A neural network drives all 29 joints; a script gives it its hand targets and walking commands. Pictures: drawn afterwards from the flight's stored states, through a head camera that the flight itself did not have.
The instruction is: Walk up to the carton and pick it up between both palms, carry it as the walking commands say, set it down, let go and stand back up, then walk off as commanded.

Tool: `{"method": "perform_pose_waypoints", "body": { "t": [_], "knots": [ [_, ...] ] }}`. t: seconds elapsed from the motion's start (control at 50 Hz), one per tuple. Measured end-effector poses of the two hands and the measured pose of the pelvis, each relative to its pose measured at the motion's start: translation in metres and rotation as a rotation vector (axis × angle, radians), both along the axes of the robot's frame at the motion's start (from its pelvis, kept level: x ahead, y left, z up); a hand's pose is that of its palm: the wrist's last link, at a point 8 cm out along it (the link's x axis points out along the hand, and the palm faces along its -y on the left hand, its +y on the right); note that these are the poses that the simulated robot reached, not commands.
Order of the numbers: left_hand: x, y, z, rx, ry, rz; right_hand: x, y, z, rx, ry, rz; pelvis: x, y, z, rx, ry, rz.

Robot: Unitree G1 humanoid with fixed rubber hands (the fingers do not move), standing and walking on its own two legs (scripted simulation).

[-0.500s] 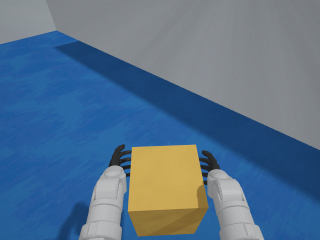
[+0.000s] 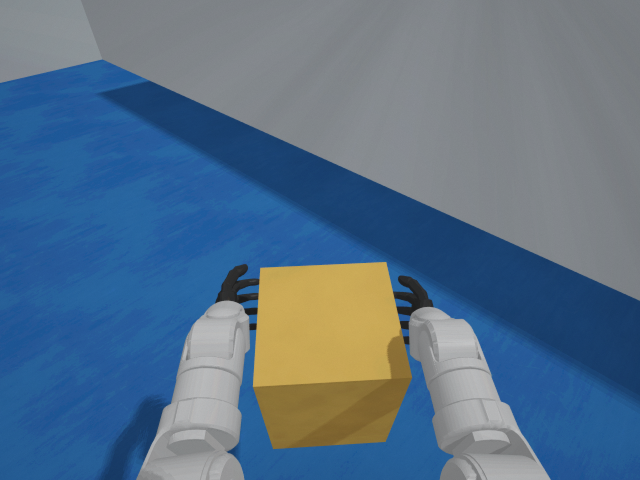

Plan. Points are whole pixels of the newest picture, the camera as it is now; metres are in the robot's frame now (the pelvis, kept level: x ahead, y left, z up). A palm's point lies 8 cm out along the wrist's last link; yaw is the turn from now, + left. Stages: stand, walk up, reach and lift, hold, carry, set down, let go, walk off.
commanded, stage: reach and lift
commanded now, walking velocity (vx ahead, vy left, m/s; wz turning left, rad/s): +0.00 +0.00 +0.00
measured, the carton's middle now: (326, 360) +0.30 +0.01 -0.01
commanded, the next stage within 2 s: hold in 0.50 s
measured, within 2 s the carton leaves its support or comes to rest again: neither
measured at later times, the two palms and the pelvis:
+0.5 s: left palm (226, 323) +0.31 +0.14 +0.06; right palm (422, 331) +0.30 -0.12 +0.05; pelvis +0.01 +0.00 +0.00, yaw +0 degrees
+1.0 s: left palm (226, 334) +0.30 +0.14 +0.06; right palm (426, 338) +0.29 -0.12 +0.05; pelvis +0.01 +0.00 +0.00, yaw +0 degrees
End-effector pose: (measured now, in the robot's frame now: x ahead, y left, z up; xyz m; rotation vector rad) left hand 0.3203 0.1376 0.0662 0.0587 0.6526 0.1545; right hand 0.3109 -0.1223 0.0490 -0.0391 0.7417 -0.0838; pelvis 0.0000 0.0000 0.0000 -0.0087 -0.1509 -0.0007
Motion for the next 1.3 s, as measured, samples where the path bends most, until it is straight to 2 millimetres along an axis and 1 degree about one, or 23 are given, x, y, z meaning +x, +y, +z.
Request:
{"method": "perform_pose_waypoints", "body": {
  "t": [0.1, 0.22, 0.34, 0.52, 0.82, 1.0, 1.04, 1.12, 1.18, 1.24, 1.3],
  "knots": [
    [0.000, 0.002, 0.002, 0.000, 0.001, 0.005, 0.000, 0.002, 0.000, 0.006, 0.001, 0.000, 0.003, 0.001, 0.001, 0.002, 0.006, -0.001],
    [-0.002, 0.004, -0.001, -0.007, 0.005, 0.010, -0.002, 0.004, -0.002, 0.005, 0.006, 0.000, 0.007, 0.001, 0.002, 0.002, 0.006, 0.001],
    [-0.005, 0.004, -0.005, -0.016, 0.005, 0.014, -0.005, 0.004, -0.004, 0.006, 0.006, -0.007, 0.011, 0.001, 0.002, 0.001, 0.006, 0.000],
    [-0.010, 0.002, -0.005, -0.025, -0.007, 0.018, -0.009, 0.002, -0.003, 0.011, -0.006, -0.014, 0.014, 0.000, 0.004, 0.001, 0.000, 0.000],
    [-0.022, 0.000, -0.007, -0.013, -0.006, 0.017, -0.018, -0.001, -0.004, -0.002, -0.006, 0.004, 0.013, -0.003, 0.004, 0.003, -0.012, 0.001],
    [-0.025, 0.000, -0.007, -0.018, -0.007, 0.021, -0.020, -0.001, -0.003, -0.001, -0.007, 0.002, 0.008, -0.003, 0.003, 0.001, -0.017, 0.003],
    [-0.024, 0.000, -0.007, -0.014, -0.011, 0.018, -0.019, 0.000, -0.002, -0.004, -0.011, 0.003, 0.007, -0.003, 0.001, 0.000, 0.023, 0.009],
    [-0.021, 0.001, 0.002, -0.025, -0.058, 0.004, -0.019, 0.001, 0.008, 0.001, -0.058, -0.023, -0.001, 0.001, -0.005, 0.014, 0.089, -0.010],
    [-0.020, -0.002, 0.009, -0.038, -0.095, -0.020, -0.025, -0.003, 0.017, 0.004, -0.095, -0.057, -0.012, 0.003, -0.011, 0.041, 0.125, -0.061],
    [-0.025, -0.015, 0.017, -0.039, -0.118, -0.049, -0.039, -0.015, 0.023, 0.031, -0.120, -0.110, -0.023, 0.004, -0.016, 0.045, 0.146, -0.118],
    [-0.035, -0.035, 0.025, -0.053, -0.138, -0.075, -0.060, -0.033, 0.023, 0.076, -0.143, -0.172, -0.033, 0.002, -0.024, 0.044, 0.161, -0.162]
  ]
}}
